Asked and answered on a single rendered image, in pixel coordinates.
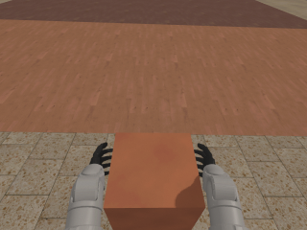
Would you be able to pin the robot right hand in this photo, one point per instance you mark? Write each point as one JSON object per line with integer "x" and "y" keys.
{"x": 207, "y": 157}

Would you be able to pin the right robot forearm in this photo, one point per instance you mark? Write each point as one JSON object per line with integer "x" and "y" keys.
{"x": 223, "y": 202}

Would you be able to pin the left robot forearm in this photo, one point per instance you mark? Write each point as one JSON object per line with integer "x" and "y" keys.
{"x": 86, "y": 200}

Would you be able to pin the carton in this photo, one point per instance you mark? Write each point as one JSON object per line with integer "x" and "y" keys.
{"x": 153, "y": 182}

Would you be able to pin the robot left hand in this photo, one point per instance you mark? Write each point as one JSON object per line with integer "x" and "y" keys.
{"x": 98, "y": 159}

